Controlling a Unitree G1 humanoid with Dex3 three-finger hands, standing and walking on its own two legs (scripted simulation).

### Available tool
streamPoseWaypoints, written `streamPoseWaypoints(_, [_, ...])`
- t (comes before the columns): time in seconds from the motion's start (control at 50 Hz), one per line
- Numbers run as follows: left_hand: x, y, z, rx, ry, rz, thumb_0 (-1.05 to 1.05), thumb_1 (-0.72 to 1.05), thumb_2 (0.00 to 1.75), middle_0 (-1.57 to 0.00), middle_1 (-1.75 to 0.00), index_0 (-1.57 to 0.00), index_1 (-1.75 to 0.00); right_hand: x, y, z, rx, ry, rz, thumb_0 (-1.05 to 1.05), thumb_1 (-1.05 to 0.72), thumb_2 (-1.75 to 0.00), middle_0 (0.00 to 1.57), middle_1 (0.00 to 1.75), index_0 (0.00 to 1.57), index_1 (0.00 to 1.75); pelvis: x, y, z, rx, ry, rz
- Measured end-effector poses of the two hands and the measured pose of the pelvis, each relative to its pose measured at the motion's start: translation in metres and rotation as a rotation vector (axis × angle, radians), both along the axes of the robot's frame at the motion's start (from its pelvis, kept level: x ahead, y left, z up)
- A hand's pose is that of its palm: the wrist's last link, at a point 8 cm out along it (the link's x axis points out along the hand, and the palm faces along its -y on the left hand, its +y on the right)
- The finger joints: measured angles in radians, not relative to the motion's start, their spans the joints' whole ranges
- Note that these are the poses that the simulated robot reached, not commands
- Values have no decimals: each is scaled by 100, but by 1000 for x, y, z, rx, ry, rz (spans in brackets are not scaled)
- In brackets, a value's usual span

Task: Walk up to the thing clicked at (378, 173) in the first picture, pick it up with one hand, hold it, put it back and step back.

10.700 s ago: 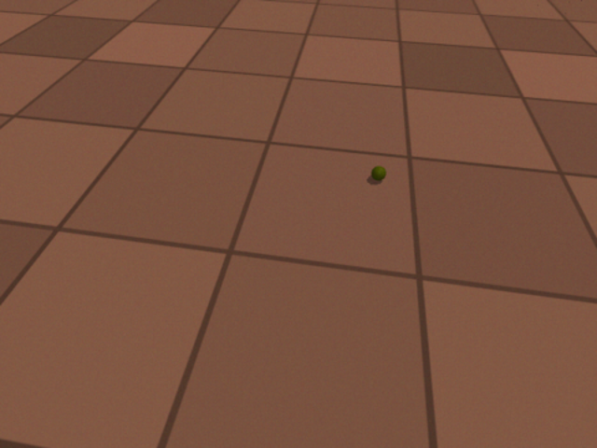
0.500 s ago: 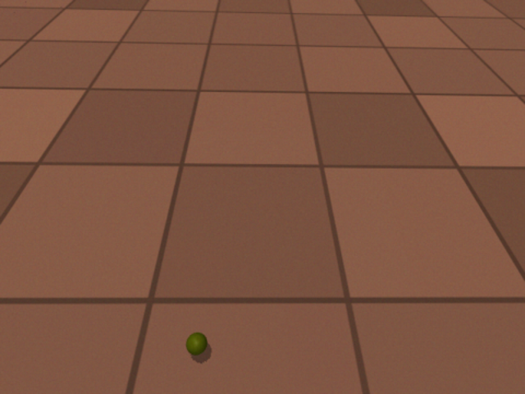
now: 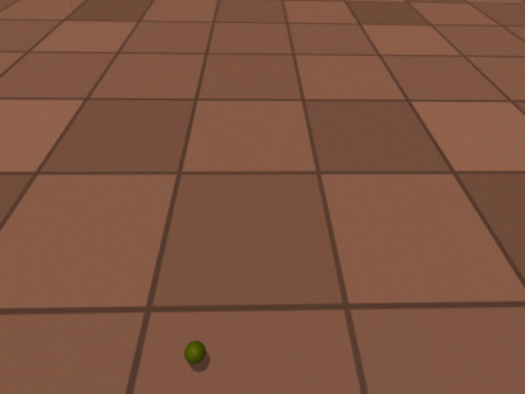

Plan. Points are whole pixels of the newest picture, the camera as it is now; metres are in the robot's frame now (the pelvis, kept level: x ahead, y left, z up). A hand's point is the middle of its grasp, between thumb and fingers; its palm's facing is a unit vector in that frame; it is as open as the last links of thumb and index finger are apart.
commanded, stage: stand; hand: left
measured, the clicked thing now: (195, 352) +0.40 +0.25 -0.75
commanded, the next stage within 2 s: rise first in 1.94 s
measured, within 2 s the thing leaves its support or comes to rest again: neither
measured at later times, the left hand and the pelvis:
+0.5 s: hand out of the picture +0.07 +0.24 -0.16, palm faces -0.03 -0.94 -0.35, open 7.4 cm; pelvis +0.00 -0.01 +0.00, yaw -1 degrees
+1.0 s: hand out of the picture +0.08 +0.24 -0.15, palm faces -0.03 -0.94 -0.34, open 7.4 cm; pelvis +0.00 -0.02 +0.00, yaw -1 degrees
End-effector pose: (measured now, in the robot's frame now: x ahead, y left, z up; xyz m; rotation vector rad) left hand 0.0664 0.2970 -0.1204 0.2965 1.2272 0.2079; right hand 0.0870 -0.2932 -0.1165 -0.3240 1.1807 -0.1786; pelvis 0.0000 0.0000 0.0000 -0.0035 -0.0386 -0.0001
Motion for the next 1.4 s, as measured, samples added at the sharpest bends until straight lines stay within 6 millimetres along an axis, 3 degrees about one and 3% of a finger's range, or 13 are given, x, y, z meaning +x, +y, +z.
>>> streamPoseWaypoints(0.4, [1, -7, 2, 10, 23, -16, 1, 90, 90, -20, -30, -20, -30, -22, -13, -5, -3, 63, -26, 1, -90, -89, 21, 30, 20, 30, 1, -9, 1, 3, 6, -9])
streamPoseWaypoints(0.86, [9, -16, 3, 10, 9, -24, 1, 90, 90, -20, -30, -20, -30, -13, -20, -4, -4, 42, -17, 1, -90, -89, 21, 30, 20, 30, 5, -17, 1, 4, 5, -17])
streamPoseWaypoints(1.4, [9, -17, 2, 10, 11, -29, 1, 90, 90, -20, -30, -20, -30, -20, -22, -4, -6, 52, -25, 1, -90, -89, 21, 30, 21, 30, 4, -18, 1, 3, 3, -23])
